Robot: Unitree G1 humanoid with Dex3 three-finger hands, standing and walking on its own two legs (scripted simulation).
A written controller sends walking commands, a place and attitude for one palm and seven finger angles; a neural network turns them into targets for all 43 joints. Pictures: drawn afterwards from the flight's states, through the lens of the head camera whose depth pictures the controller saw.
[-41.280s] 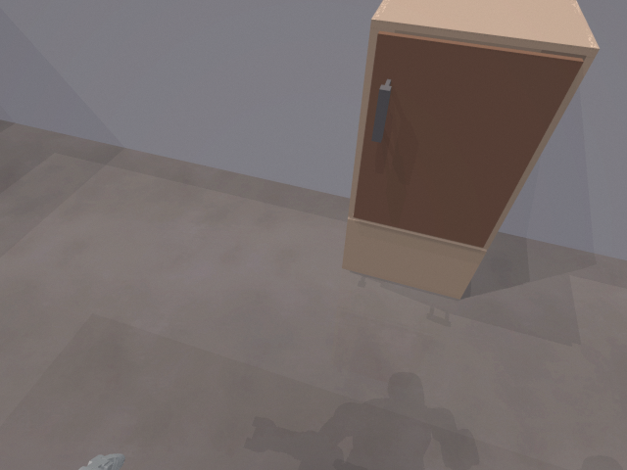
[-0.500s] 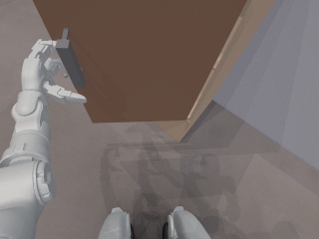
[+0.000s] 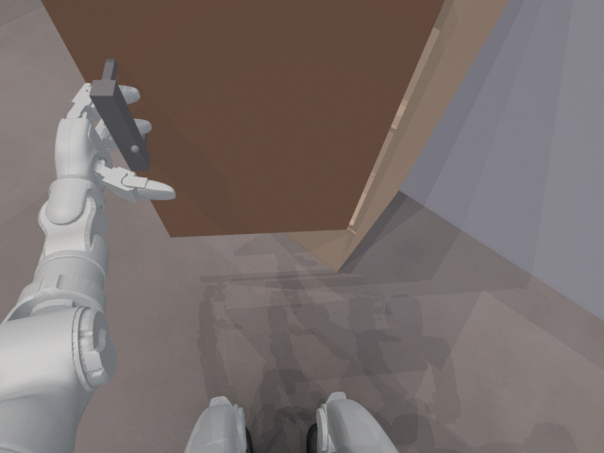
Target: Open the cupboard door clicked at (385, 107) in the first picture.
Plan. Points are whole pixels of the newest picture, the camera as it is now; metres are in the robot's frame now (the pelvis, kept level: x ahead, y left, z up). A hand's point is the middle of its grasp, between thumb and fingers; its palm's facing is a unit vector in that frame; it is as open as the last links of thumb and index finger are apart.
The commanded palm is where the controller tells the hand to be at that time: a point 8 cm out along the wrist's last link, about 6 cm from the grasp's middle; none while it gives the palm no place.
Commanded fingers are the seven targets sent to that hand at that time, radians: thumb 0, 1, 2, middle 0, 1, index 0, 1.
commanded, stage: slide the fingers in behind the handle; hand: left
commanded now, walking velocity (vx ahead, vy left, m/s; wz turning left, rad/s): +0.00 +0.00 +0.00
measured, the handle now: (126, 118) +0.55 +0.20 +0.06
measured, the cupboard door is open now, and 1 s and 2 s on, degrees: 42 42 79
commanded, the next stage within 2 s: close the thumb around the handle in 0.26 s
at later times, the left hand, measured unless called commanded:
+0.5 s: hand (136, 147) +0.50 +0.18 +0.06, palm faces +0.00 -1.00 -0.01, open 13.5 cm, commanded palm +0.47 +0.22 +0.06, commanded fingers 0.00 -0.05 0.49 -0.33 -1.25 -0.33 -1.25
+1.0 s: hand (141, 145) +0.50 +0.17 +0.06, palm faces +0.00 -1.00 -0.02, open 5.7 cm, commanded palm +0.48 +0.22 +0.06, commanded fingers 0.00 0.90 0.90 -0.40 -1.35 -0.40 -1.35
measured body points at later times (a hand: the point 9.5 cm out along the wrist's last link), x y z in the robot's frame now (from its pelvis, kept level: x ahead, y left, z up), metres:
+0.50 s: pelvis +0.00 +0.00 +0.00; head +0.13 +0.02 +0.43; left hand +0.49 +0.23 +0.06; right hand +0.02 -0.26 -0.11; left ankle +0.02 +0.10 -0.66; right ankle +0.01 -0.11 -0.66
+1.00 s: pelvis +0.00 +0.00 +0.00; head +0.13 +0.02 +0.43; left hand +0.50 +0.23 +0.06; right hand +0.01 -0.26 -0.11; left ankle +0.02 +0.10 -0.66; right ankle +0.01 -0.11 -0.66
